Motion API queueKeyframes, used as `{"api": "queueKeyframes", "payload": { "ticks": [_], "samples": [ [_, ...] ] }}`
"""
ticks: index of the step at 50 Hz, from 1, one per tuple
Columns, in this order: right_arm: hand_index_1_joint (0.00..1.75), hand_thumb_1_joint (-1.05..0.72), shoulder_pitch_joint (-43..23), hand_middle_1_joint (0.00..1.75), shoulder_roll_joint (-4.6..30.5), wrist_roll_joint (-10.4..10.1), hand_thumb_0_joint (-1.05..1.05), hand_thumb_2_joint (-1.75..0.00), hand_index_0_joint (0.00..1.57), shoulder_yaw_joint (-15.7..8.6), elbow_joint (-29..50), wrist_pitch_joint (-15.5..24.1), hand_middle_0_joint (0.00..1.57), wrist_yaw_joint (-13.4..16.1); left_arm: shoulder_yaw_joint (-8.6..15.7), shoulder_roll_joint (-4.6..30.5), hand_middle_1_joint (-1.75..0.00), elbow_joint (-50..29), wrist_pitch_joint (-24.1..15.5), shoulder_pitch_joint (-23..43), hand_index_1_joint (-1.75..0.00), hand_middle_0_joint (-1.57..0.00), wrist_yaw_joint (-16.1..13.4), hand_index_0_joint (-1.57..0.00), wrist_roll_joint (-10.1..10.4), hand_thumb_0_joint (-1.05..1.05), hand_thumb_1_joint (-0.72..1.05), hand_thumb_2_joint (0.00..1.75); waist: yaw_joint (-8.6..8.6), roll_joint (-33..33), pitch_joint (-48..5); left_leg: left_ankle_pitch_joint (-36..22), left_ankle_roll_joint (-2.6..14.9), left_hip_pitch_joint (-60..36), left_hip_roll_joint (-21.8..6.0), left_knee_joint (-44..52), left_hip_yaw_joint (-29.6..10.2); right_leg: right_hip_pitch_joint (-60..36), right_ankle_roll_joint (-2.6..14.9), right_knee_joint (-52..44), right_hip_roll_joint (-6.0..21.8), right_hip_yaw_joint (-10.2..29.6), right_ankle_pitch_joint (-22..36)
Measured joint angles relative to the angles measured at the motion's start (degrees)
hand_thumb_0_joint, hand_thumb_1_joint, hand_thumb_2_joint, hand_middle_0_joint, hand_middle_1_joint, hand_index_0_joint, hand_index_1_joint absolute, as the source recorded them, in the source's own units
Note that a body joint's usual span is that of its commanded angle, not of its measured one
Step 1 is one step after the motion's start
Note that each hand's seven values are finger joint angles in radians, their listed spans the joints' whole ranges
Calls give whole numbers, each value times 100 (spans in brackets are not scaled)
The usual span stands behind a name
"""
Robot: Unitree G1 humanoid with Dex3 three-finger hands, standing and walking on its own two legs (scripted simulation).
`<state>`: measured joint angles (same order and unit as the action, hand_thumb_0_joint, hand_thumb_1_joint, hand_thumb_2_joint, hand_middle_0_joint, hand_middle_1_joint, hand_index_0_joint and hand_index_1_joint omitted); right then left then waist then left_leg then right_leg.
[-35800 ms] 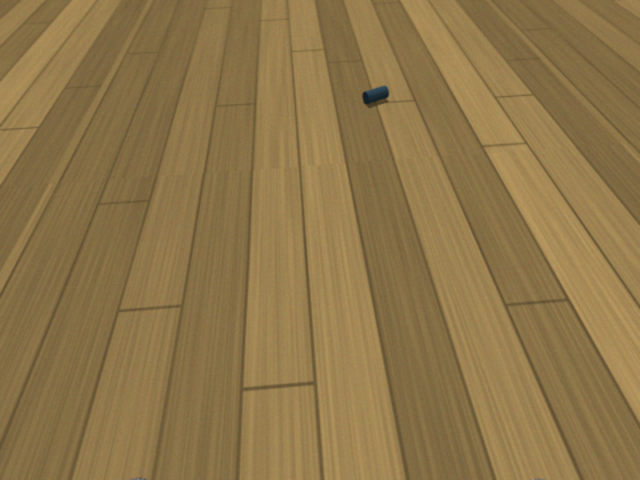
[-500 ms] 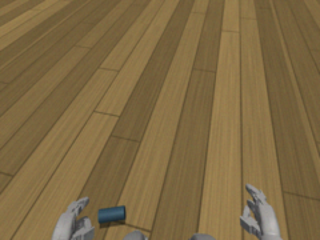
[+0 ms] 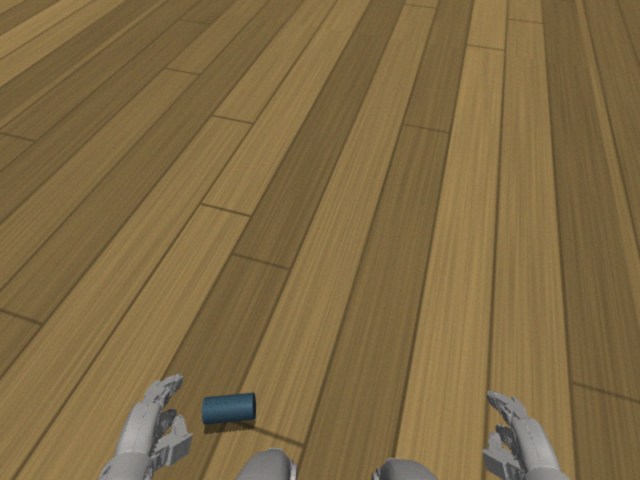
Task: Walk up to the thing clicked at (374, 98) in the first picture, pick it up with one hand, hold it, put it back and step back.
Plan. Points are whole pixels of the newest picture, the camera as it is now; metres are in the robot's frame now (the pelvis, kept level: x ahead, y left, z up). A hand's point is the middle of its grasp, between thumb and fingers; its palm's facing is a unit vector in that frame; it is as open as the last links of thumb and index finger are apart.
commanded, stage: stand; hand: left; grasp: from above
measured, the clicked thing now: (229, 408) +0.35 +0.28 -0.69
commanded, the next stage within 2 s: none
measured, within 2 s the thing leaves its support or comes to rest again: neither
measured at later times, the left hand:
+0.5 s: hand out of the picture +0.05 +0.25 -0.12, palm faces +0.03 -0.95 -0.31, open 7.4 cm
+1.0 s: hand out of the picture +0.02 +0.24 -0.11, palm faces +0.01 -0.94 -0.33, open 7.4 cm
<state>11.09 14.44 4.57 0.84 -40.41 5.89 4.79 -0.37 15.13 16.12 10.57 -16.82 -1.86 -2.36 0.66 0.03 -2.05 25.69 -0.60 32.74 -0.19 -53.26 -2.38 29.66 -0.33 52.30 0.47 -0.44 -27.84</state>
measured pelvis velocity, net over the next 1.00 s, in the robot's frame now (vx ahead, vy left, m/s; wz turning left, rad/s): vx -0.02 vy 0.01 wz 0.00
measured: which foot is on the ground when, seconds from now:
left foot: down 0.00-1.00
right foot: down 0.00-1.00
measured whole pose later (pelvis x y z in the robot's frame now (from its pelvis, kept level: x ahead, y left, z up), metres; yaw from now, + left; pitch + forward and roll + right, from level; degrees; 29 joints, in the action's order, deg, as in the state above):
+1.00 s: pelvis -0.02 +0.01 +0.05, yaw +0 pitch -4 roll +0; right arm 9.4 17.2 1.3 -1.9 -64.6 -0.4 0.9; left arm 1.9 16.6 66.0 0.4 -10.5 -1.0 -1.8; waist 0.4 0.9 3.5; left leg 9.6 -0.2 8.5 0.2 -22.0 -1.6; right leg 6.0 -1.3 21.8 1.3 0.0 -11.8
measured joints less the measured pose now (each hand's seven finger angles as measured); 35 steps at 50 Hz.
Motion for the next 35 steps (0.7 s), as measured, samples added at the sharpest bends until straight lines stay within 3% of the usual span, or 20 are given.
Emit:
{"api": "queueKeyframes", "payload": {
  "ticks": [5,15,25,35],
  "samples": [
    [30,-90,-124,30,117,-144,1,-90,21,-204,-597,-293,21,-330,151,115,-30,1594,-502,452,-30,-21,-6,-20,-35,1,90,90,34,-124,278,-272,47,-628,80,633,95,-552,-57,-506,93,85,221],
    [30,-91,-32,30,163,-203,0,-90,20,-356,-1444,-498,20,-317,303,103,-30,3450,-824,515,-30,-20,-42,-20,22,1,91,90,17,-66,472,-678,134,-1569,95,1602,150,-1541,-162,-1629,125,126,735],
    [30,-91,-125,30,39,-279,0,-90,21,-301,-2047,-571,20,-295,263,38,-30,4415,-911,588,-30,-20,-16,-20,45,1,90,90,38,-9,580,-1242,165,-2288,147,2622,166,-2259,-215,-2655,190,130,1305],
    [30,-91,-210,30,105,-297,0,-90,21,-330,-2278,-626,20,-353,248,100,-30,4805,-978,628,-30,-20,20,-20,23,0,90,90,11,33,552,-1531,138,-2455,139,3012,127,-2416,-196,-2999,184,90,1562]
  ]
}}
